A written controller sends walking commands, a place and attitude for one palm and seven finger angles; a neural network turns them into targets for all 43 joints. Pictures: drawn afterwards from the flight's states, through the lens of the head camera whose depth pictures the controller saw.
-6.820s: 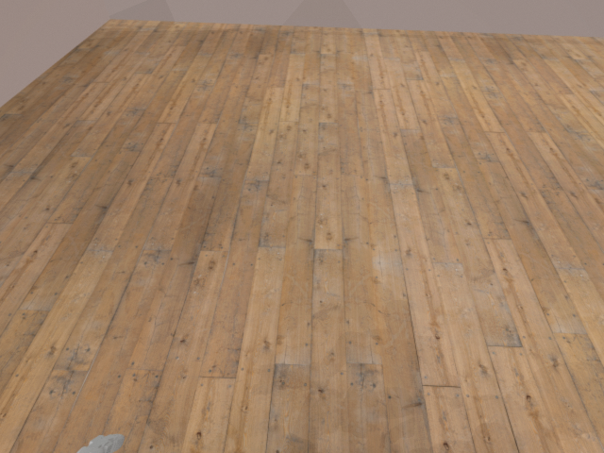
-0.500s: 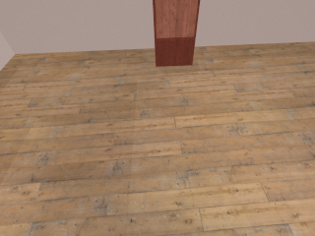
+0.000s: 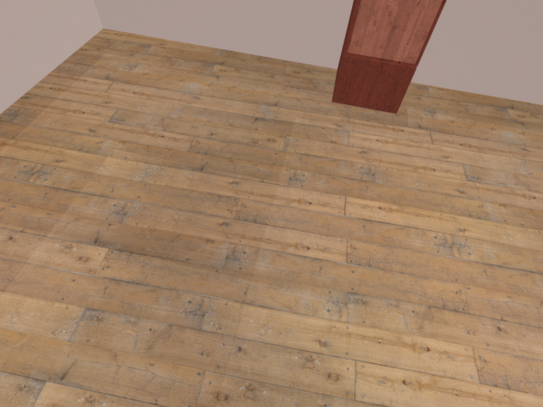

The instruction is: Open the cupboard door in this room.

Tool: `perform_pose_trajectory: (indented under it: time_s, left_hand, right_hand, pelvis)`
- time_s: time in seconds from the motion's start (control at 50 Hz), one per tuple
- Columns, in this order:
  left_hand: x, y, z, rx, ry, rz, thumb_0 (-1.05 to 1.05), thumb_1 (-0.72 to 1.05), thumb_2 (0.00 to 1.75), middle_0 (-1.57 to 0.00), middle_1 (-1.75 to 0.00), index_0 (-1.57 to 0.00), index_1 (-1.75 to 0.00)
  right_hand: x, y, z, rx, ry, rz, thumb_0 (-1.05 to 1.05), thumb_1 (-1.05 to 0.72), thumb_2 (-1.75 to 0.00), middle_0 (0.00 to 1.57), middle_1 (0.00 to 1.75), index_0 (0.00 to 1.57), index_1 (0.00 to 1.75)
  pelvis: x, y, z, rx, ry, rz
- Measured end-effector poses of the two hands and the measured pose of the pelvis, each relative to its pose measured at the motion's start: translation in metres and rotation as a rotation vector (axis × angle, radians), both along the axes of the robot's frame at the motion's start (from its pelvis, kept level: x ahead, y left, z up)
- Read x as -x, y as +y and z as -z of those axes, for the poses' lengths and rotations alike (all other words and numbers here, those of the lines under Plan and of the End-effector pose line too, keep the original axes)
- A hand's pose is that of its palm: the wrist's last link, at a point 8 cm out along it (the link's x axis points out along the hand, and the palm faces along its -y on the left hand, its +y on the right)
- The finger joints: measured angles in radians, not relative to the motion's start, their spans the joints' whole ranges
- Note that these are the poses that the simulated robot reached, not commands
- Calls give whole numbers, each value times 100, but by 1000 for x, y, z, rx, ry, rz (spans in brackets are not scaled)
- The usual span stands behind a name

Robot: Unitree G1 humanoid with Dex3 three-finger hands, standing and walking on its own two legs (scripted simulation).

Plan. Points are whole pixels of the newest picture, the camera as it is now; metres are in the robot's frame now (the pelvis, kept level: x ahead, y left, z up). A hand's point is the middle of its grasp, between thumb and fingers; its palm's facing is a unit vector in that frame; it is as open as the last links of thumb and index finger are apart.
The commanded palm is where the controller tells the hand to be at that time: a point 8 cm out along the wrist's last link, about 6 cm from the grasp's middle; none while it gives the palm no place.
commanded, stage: turn or walk to find it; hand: left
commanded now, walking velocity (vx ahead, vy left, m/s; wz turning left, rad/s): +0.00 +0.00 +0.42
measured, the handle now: out of the picture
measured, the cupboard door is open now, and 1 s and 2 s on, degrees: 0 0 0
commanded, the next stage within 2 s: stand and wait in 0.10 s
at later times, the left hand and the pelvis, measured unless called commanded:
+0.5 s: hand out of the picture +0.01 +0.14 -0.15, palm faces +0.12 -0.96 -0.25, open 7.3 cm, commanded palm none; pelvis -0.02 -0.05 +0.01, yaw +6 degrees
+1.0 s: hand out of the picture -0.09 +0.14 -0.17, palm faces +0.14 -0.98 -0.16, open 7.4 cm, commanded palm none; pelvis -0.04 -0.02 +0.01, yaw +6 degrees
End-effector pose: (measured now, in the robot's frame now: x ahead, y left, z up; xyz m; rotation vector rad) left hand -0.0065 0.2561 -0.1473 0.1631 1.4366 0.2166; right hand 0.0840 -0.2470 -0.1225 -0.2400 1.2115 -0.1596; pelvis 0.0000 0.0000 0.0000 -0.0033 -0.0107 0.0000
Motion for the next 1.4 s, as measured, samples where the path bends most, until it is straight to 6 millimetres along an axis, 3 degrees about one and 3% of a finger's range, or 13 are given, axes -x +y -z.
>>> perform_pose_trajectory:
  time_s: [0.16,0.32,0.46,0.58,0.74,0.88,1.12,1.4]
  left_hand:
    - [-30,7,-19,-34,-151,-10,1,91,90,-20,-30,-19,-30]
    - [-50,-28,-28,-61,-264,20,0,91,90,-20,-30,-19,-30]
    - [-20,-68,-29,-24,-221,0,0,91,90,-20,-30,-20,-30]
    - [16,-73,-21,-4,-145,-50,0,92,90,-21,-30,-20,-30]
    - [63,-70,-3,62,-32,-108,0,91,90,-20,-30,-20,-30]
    - [84,-69,-3,89,6,-108,0,91,90,-20,-30,-20,-30]
    - [94,-61,-7,80,27,-92,0,91,90,-20,-30,-20,-30]
    - [69,-56,-7,51,-28,-92,0,91,90,-20,-30,-20,-30]
  right_hand:
    - [-6,13,-1,-44,-33,-48,0,-90,-89,20,30,20,29]
    - [21,-10,22,-95,7,-28,0,-90,-89,20,30,20,30]
    - [52,-33,27,-105,98,-6,1,-90,-89,20,30,20,29]
    - [77,-40,24,-70,177,-9,1,-90,-89,20,30,19,29]
    - [96,-17,15,-41,201,-31,1,-91,-89,20,30,19,29]
    - [101,8,12,-64,180,-38,1,-92,-89,20,30,20,29]
    - [117,22,16,-94,191,-13,1,-91,-89,20,30,20,29]
    - [121,20,21,-104,227,-17,0,-90,-89,20,30,20,29]
  pelvis:
    - [9,-1,-7,4,4,-51]
    - [15,-28,2,-32,-5,-76]
    - [18,-46,-4,-32,-20,-91]
    - [23,-48,-5,-16,-18,-106]
    - [32,-35,-5,2,-24,-107]
    - [38,-23,-9,-2,-30,-102]
    - [43,-13,-9,-8,-20,-92]
    - [40,-15,-6,-11,-7,-112]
